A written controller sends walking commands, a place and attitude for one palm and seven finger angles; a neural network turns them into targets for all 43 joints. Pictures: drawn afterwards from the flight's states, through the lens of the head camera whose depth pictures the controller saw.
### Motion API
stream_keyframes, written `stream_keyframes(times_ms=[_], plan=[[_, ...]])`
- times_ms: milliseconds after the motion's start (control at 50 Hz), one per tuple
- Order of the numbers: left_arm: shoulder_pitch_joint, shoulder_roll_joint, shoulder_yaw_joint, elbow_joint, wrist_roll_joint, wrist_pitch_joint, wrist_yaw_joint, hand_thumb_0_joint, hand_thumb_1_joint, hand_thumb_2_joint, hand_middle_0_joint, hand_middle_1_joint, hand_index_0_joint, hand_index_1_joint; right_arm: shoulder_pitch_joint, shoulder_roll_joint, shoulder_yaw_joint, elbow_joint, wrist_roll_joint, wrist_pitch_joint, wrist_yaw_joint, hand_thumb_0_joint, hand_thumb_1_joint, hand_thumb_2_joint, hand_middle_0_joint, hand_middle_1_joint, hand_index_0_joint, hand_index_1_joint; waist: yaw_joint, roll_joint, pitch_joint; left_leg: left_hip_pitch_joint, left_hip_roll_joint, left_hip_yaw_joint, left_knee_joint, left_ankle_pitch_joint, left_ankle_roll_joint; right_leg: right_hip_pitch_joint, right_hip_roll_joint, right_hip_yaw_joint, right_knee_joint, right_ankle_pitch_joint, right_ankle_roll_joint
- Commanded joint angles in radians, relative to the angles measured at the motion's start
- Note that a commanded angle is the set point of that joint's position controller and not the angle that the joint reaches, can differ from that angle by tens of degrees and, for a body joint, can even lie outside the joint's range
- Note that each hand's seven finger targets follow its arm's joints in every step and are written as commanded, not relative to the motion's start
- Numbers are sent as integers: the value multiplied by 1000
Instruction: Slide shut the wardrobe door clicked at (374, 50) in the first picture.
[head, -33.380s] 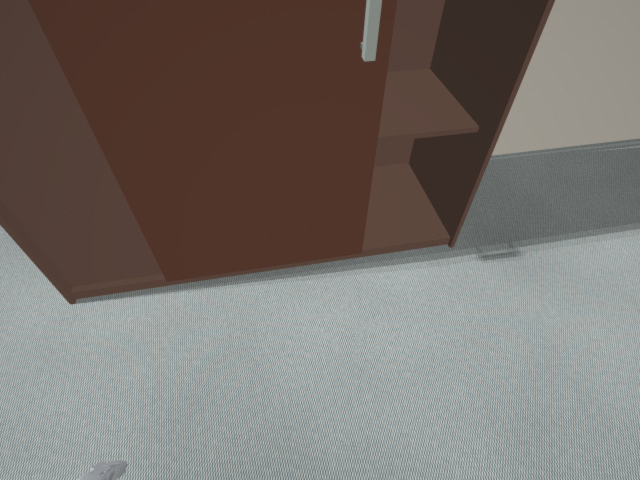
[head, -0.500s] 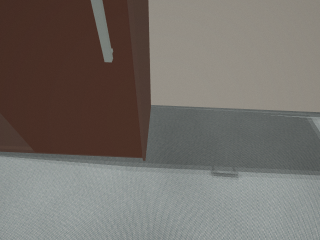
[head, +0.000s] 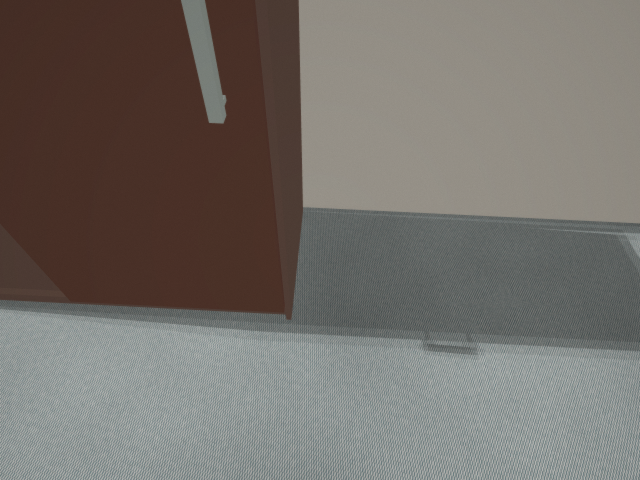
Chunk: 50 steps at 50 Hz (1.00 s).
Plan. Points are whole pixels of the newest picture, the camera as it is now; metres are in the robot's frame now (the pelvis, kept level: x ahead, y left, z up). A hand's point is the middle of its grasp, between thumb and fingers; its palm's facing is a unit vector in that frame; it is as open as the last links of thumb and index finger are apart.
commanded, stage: look to check the result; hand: left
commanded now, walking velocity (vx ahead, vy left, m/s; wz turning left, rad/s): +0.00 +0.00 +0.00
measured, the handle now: (207, 47) +0.70 +0.23 +0.19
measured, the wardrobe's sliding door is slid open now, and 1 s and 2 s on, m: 0.00 0.00 0.00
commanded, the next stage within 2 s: stand and wait in 0.14 s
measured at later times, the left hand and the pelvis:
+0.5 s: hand out of the picture +0.03 +0.19 -0.17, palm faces -0.01 -0.97 -0.23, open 7.4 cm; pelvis +0.01 +0.00 +0.00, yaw +0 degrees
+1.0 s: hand out of the picture +0.06 +0.23 -0.16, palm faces -0.02 -0.95 -0.32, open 7.4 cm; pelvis +0.01 -0.01 +0.00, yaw +0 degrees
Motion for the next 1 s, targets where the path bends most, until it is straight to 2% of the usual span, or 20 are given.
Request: stream_keyframes(times_ms=[0,40,100,180,260,360,440,500,560,600,680,700,820,880,900,980], plan=[[51,123,20,-28,-3,-16,4,0,900,900,-200,-300,-200,-300,49,-128,-19,-27,-3,-10,-3,0,-900,-900,200,300,200,300,-6,12,-24,46,120,-120,-71,109,-4,-52,-89,79,-74,91,-31],[40,122,20,-27,-4,-15,3,0,900,900,-200,-300,-200,-300,44,-125,-16,-23,-5,-11,-4,0,-900,-900,200,300,200,300,-5,16,-4,36,121,-121,-78,111,-5,-54,-89,78,-74,92,-30],[38,134,22,-31,-3,-17,3,0,900,900,-200,-300,-200,-300,44,-139,-19,-28,-3,-11,-4,0,-900,-900,200,300,200,300,-6,-2,-17,45,122,-124,-75,124,-4,-45,-89,79,-77,103,-31],[28,137,22,-31,-4,-16,1,0,900,900,-200,-300,-200,-300,35,-140,-19,-25,-5,-12,-3,0,-900,-900,200,300,200,300,-5,17,-11,47,122,-123,-85,113,-5,-47,-92,81,-81,95,-31],[15,149,24,-34,-4,-18,1,0,900,900,-200,-300,-200,-300,26,-153,-20,-27,-5,-14,-3,0,-900,-900,200,300,200,300,-6,9,-15,54,125,-124,-85,137,-5,-38,-93,81,-80,114,-31],[-1,163,27,-36,-3,-16,-2,0,900,900,-200,-300,-200,-300,15,-168,-20,-27,-6,-13,-2,0,-900,-900,200,300,200,300,-6,16,6,41,126,-128,-104,95,-7,-44,-91,81,-89,79,-31],[-12,182,31,-42,-3,-20,-3,0,900,900,-200,-300,-200,-300,3,-185,-23,-32,-5,-18,-1,0,-900,-900,200,300,200,300,-3,12,-29,62,129,-129,-97,140,-4,-22,-96,83,-88,117,-32],[-21,202,34,-48,-2,-25,-3,0,900,900,-200,-300,-200,-300,-7,-207,-27,-37,-2,-19,0,0,-900,-900,200,300,200,300,-3,-2,-46,74,131,-130,-89,169,-4,-10,-99,84,-92,147,-34],[-36,209,34,-47,-3,-22,-4,0,900,900,-200,-300,-200,-300,-20,-213,-26,-34,-4,-19,0,0,-900,-900,200,300,200,300,-4,16,-24,67,132,-132,-103,150,-7,-16,-100,81,-97,122,-33],[-41,225,38,-51,-2,-25,-5,0,900,900,-200,-300,-200,-300,-28,-232,-30,-40,-2,-21,1,0,-900,-900,200,300,200,300,-2,6,-46,81,133,-135,-97,170,-4,-6,-101,83,-99,140,-36],[-65,244,39,-54,-2,-25,-8,0,900,900,-200,-300,-200,-300,-54,-250,-31,-41,-4,-20,3,0,-900,-900,200,300,200,300,-4,11,-27,76,135,-139,-113,140,-6,-12,-103,87,-113,117,-37],[-66,257,41,-57,-2,-27,-8,0,900,900,-200,-300,-200,-300,-56,-262,-33,-45,-2,-20,4,0,-900,-900,200,300,200,300,-3,11,-47,85,135,-141,-108,150,-5,-2,-104,88,-112,127,-38],[-103,290,43,-63,-1,-30,-12,0,900,900,-200,-300,-200,-300,-93,-297,-36,-51,-3,-23,7,0,-900,-900,200,300,200,300,-5,17,-51,94,141,-143,-120,155,-8,2,-110,93,-123,138,-39],[-120,310,43,-65,-1,-31,-14,0,900,900,-200,-300,-200,-300,-111,-317,-37,-54,-2,-22,10,0,-900,-900,200,300,200,300,-5,12,-42,92,142,-145,-128,147,-10,1,-112,94,-132,134,-38],[-118,318,44,-67,-1,-33,-14,0,900,900,-200,-300,-200,-300,-113,-324,-37,-59,-1,-22,11,0,-900,-900,200,300,200,300,-4,-6,-61,103,143,-147,-122,157,-8,8,-112,95,-133,144,-39],[-138,338,43,-70,-2,-33,-17,0,900,900,-200,-300,-200,-300,-137,-344,-38,-62,-2,-24,13,0,-900,-900,200,300,200,300,-4,16,-65,108,145,-147,-129,162,-11,13,-118,99,-137,153,-40]])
